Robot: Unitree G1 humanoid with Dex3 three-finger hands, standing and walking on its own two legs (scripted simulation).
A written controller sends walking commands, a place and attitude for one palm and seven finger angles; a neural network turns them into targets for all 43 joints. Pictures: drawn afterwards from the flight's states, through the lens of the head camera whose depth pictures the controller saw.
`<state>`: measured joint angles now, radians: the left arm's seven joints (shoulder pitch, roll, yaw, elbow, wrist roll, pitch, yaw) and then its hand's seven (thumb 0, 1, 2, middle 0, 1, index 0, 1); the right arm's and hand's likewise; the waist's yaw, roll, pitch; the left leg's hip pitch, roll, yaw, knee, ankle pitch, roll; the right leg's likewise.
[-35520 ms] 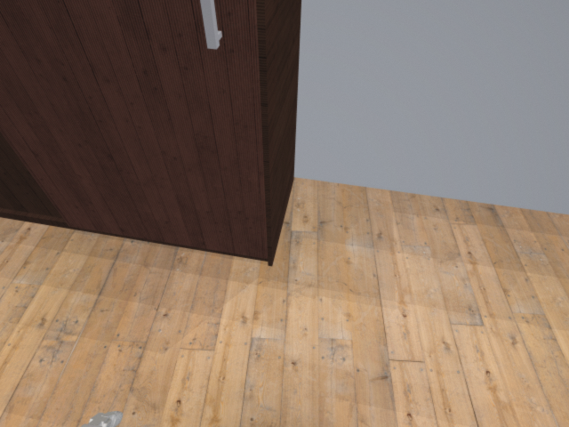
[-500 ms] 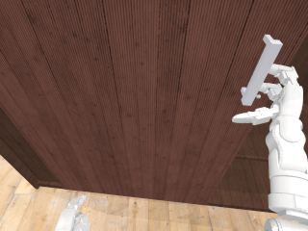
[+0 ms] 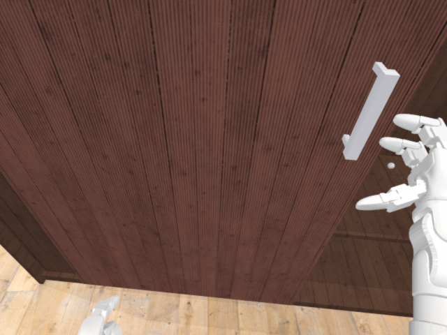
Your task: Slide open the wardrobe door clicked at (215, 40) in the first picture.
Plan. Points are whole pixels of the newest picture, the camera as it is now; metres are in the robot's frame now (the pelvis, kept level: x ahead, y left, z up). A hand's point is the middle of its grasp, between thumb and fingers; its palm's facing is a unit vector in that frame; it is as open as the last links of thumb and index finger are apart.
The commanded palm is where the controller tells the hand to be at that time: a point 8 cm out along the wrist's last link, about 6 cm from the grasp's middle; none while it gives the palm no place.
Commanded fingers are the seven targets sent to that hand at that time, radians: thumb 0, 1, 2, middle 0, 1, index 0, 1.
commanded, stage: slip the hand off the handle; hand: right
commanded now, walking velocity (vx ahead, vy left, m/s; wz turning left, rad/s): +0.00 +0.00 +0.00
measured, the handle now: (364, 113) +0.43 -0.21 +0.24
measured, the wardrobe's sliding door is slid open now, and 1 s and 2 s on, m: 0.68 0.68 0.68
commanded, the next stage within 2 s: draw the hand back to the body in 0.44 s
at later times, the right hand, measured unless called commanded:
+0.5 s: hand (418, 221) +0.23 -0.23 +0.20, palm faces +0.28 +0.96 -0.06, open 14.7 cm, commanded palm +0.21 -0.27 +0.19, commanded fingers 0.00 0.55 -0.20 0.25 1.15 0.25 1.15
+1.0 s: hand (431, 250) +0.20 -0.24 +0.18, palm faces +0.20 +0.98 -0.04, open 14.7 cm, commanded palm +0.17 -0.28 +0.19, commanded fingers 0.00 0.44 -0.25 0.25 1.09 0.25 1.09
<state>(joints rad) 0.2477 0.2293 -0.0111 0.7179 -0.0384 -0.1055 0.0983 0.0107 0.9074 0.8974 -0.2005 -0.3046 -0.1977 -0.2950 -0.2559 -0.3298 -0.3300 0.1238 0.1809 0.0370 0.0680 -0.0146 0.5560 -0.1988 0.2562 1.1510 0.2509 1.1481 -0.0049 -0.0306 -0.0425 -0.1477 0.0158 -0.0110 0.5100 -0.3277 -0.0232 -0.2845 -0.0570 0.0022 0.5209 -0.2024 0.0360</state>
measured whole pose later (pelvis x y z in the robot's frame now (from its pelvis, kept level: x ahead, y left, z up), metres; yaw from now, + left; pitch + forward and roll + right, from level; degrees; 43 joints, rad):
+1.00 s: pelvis -0.02 +0.00 +0.00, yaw -2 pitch -7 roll +1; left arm 0.16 0.24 -0.06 0.68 -0.06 -0.21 0.13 0.01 0.91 0.90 -0.20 -0.30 -0.20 -0.30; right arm 0.12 -0.32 -0.35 -0.32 0.31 0.34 0.19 -0.01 0.56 -0.20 0.26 1.15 0.25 1.15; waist -0.08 -0.04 -0.02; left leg -0.05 0.02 0.02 0.47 -0.30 -0.02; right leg -0.20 -0.05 0.03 0.48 -0.16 0.04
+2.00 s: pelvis +0.00 +0.00 +0.01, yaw -1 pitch -7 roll +1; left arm 0.16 0.20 -0.01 0.70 0.02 -0.17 0.10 0.01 0.91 0.90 -0.20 -0.30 -0.20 -0.30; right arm 0.48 -0.33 -0.33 -0.43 0.07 -0.10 -0.12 0.01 -0.85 -0.88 0.21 0.32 0.21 0.32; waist -0.08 -0.04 0.04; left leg 0.04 0.02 0.00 0.34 -0.26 -0.03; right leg -0.12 -0.05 0.01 0.40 -0.16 0.03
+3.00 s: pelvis -0.10 -0.03 -0.01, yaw -5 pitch -2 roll +4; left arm 0.21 0.20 -0.01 0.61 0.01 -0.12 0.11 0.01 0.91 0.90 -0.20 -0.30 -0.20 -0.30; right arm 0.46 -0.41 -0.39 -0.48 0.03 -0.22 -0.17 0.01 -0.88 -0.90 0.22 0.30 0.21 0.30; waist 0.02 -0.04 0.05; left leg -0.31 -0.01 -0.03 0.54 -0.28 -0.01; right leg -0.47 -0.03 0.05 0.54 -0.13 -0.02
